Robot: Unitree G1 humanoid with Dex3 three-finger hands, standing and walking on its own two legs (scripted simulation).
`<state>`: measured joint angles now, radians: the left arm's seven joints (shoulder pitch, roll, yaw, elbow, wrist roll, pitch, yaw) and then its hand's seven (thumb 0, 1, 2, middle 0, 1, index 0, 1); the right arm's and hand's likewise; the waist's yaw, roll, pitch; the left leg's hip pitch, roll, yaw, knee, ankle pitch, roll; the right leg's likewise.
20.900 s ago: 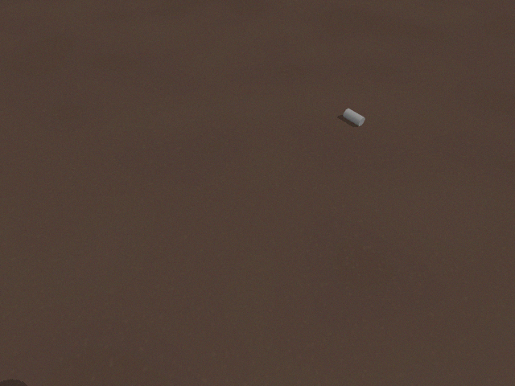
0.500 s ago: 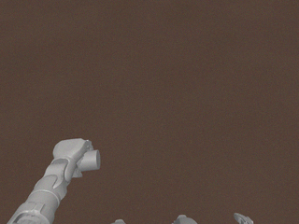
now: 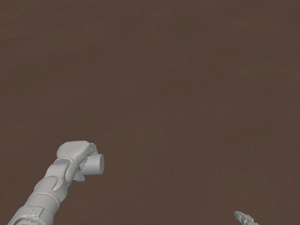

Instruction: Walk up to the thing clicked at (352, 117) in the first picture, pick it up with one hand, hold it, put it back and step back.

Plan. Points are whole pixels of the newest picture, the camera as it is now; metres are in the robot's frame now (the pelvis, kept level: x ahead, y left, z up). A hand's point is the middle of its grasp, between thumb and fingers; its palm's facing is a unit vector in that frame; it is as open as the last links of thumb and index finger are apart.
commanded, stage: hold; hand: left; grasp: from above
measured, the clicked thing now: (81, 164) +0.32 +0.22 -0.07
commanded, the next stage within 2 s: crouch in 1.46 s
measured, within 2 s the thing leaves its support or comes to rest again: neither
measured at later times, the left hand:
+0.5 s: hand (78, 170) +0.28 +0.21 -0.03, palm faces -0.46 -0.04 -0.89, open 9.0 cm
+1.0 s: hand (75, 171) +0.27 +0.21 -0.02, palm faces -0.44 -0.04 -0.89, open 9.0 cm
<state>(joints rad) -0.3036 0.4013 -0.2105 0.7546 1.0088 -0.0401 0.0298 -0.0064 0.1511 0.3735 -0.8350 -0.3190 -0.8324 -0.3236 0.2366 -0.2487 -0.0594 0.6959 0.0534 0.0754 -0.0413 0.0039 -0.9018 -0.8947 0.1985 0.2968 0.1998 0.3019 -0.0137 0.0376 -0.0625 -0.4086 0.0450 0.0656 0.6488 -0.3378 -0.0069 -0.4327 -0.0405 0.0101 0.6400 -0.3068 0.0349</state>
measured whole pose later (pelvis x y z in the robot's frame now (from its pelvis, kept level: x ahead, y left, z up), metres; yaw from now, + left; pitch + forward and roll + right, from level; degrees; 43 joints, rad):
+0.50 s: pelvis -0.01 -0.01 +0.01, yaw +0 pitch +2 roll +0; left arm -0.27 0.40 -0.22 0.68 0.99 -0.04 -0.02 -0.01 0.16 0.35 -0.86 -0.27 -0.85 -0.28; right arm 0.20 -0.25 -0.04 0.67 0.06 0.11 -0.05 0.00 -0.90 -0.90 0.20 0.30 0.20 0.30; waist 0.00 0.05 -0.03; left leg -0.31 0.04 0.07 0.54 -0.27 -0.01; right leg -0.34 -0.04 0.01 0.55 -0.25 0.03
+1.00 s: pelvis -0.02 -0.01 +0.01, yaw +0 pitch +1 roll +1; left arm -0.24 0.42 -0.21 0.61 0.98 -0.05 -0.06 -0.01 0.17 0.32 -0.85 -0.29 -0.85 -0.29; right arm 0.17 -0.25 -0.03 0.67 0.07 0.11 -0.07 0.01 -0.91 -0.90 0.20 0.30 0.20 0.30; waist 0.01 0.05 0.00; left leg -0.26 0.04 0.07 0.49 -0.24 -0.01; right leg -0.30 -0.04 0.01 0.51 -0.22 0.03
